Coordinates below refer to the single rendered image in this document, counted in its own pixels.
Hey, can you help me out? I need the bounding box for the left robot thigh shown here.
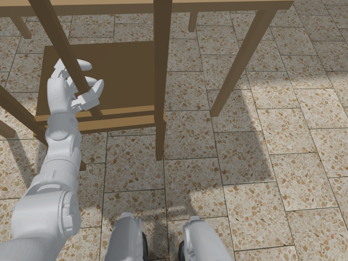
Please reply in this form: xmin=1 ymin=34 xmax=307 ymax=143
xmin=103 ymin=216 xmax=142 ymax=261

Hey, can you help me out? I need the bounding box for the chair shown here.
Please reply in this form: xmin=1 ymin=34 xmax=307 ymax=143
xmin=0 ymin=0 xmax=172 ymax=171

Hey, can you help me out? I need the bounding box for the robot left upper arm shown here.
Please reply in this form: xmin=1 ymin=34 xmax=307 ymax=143
xmin=0 ymin=190 xmax=82 ymax=261

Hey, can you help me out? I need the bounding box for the robot left forearm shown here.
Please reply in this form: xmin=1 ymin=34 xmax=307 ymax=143
xmin=10 ymin=113 xmax=82 ymax=239

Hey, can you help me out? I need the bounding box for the left robot hand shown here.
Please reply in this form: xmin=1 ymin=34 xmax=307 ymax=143
xmin=47 ymin=59 xmax=104 ymax=117

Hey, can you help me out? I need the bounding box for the robot left shin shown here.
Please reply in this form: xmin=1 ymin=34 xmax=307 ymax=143
xmin=114 ymin=212 xmax=144 ymax=261

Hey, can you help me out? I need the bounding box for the table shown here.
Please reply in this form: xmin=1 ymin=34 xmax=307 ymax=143
xmin=0 ymin=0 xmax=295 ymax=139

